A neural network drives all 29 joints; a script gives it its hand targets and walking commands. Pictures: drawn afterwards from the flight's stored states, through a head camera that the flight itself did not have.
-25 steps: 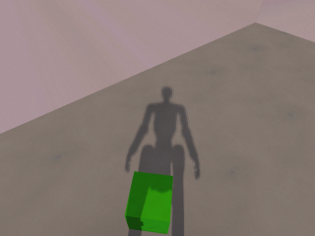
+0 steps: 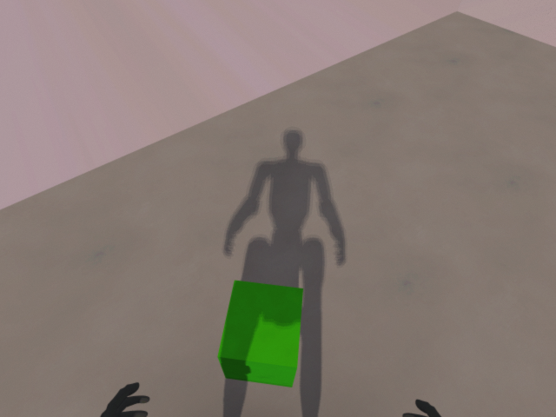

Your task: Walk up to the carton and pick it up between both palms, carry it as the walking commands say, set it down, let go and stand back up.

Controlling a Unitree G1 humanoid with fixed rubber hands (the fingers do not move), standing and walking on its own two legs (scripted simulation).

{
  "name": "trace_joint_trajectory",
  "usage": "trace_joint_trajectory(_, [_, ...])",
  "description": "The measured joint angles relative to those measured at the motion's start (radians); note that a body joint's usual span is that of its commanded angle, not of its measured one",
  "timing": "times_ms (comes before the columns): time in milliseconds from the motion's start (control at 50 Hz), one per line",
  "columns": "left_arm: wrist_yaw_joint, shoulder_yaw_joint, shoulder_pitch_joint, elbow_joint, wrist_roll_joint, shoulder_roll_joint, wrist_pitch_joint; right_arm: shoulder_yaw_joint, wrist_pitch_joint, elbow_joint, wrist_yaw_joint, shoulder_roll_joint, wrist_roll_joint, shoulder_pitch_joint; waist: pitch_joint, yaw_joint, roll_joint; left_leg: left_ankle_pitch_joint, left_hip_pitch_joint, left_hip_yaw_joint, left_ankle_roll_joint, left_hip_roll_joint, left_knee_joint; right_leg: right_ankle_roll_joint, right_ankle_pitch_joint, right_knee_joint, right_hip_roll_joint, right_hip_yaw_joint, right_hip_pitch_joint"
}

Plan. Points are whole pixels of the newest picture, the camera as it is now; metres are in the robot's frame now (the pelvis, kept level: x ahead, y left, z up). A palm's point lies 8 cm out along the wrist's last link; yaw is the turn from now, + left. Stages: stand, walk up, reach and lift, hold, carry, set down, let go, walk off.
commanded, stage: reach and lift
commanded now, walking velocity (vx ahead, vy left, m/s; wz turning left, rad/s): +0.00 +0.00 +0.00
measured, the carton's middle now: (263, 334) +0.46 +0.03 -0.64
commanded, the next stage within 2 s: none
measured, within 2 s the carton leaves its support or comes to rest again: neither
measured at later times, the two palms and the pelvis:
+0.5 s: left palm (129, 383) +0.21 +0.24 -0.15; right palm (407, 393) +0.20 -0.21 -0.14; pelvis +0.02 +0.02 -0.02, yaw -1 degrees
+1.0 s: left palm (163, 307) +0.35 +0.22 -0.17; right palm (382, 320) +0.33 -0.20 -0.16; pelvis -0.03 +0.01 -0.05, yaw -1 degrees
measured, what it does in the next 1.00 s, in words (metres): lowers itself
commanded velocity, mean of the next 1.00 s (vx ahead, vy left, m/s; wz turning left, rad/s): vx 0.00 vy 0.00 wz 0.00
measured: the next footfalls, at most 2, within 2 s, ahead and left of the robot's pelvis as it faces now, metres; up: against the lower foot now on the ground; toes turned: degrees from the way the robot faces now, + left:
none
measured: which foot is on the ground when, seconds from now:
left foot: down 0.00-1.00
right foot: down 0.00-1.00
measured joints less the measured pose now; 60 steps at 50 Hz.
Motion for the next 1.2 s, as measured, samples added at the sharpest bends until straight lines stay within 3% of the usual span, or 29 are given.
trace_joint_trajectory(80, [-0.016,-0.01,-0.108,-0.089,0.0,0.0,0.23,0.0,0.216,-0.05,0.006,0.0,0.002,-0.191,0.003,0.007,-0.001,-0.012,0.0,0.0,0.01,0.0,0.01,0.0,-0.001,0.009,0.0,0.0,0.0])
trace_joint_trajectory(160, [-0.034,-0.01,-0.104,-0.11,0.0,0.0,0.286,0.0,0.269,-0.081,0.016,0.0,-0.029,-0.188,-0.003,0.014,-0.001,-0.026,0.0,0.0,0.016,0.0,0.01,0.0,-0.019,0.009,0.0,0.0,0.0])
trace_joint_trajectory(300, [-0.069,0.016,-0.083,-0.124,0.0,0.001,0.143,0.0,0.13,-0.134,0.021,0.023,-0.05,-0.024,-0.015,0.006,-0.004,-0.044,-0.101,0.0,0.002,0.0,0.035,0.006,-0.032,0.026,-0.002,0.001,-0.098])
trace_joint_trajectory(380, [-0.069,0.046,-0.085,-0.124,0.0,0.0,0.05,0.0,0.037,-0.153,0.021,0.03,-0.042,-0.04,-0.028,-0.022,-0.004,-0.065,-0.218,0.0,0.002,0.0,0.103,0.013,-0.043,0.086,-0.005,0.005,-0.213])
trace_joint_trajectory(460, [-0.068,0.047,-0.097,-0.123,0.0,0.0,0.001,0.0,-0.014,-0.156,0.021,0.03,-0.026,-0.1,-0.04,-0.025,-0.004,-0.079,-0.321,0.0,0.005,-0.001,0.167,0.014,-0.049,0.14,-0.007,0.008,-0.312])
trace_joint_trajectory(660, [-0.049,0.058,-0.247,-0.117,0.0,0.0,-0.01,-0.029,-0.025,-0.155,0.021,0.03,-0.026,-0.289,-0.032,-0.026,-0.004,-0.072,-0.467,0.0,0.014,-0.008,0.248,0.019,-0.041,0.213,-0.017,0.013,-0.454])
trace_joint_trajectory(920, [-0.049,0.165,-0.669,0.066,0.0,0.016,-0.023,-0.068,-0.006,-0.127,-0.039,0.031,-0.021,-0.595,-0.001,-0.026,-0.004,-0.03,-0.674,0.0,0.012,-0.009,0.294,0.019,-0.005,0.27,-0.02,0.016,-0.668])
trace_joint_trajectory(1200, [-0.102,0.199,-0.984,0.217,0.0,0.129,-0.136,-0.138,-0.09,-0.049,-0.097,0.036,-0.016,-0.893,0.022,-0.026,-0.004,0.006,-0.868,0.0,0.013,-0.012,0.299,0.019,0.032,0.273,-0.022,0.018,-0.86])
